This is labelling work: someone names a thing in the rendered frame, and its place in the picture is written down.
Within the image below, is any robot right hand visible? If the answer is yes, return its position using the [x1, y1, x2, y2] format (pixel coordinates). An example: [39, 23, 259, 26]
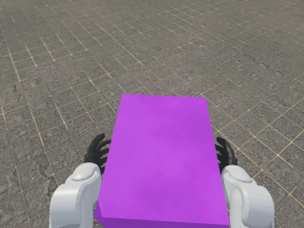
[215, 137, 238, 174]

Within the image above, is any carton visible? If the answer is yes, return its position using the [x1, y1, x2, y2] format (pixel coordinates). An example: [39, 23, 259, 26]
[94, 94, 230, 228]

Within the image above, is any robot left hand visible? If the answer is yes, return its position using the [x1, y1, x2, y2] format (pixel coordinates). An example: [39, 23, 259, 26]
[84, 133, 111, 175]

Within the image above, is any right robot forearm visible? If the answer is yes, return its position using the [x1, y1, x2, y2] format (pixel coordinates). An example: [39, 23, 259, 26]
[220, 165, 275, 228]

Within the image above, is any left robot forearm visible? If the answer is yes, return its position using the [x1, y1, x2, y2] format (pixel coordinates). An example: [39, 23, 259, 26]
[48, 162, 102, 228]

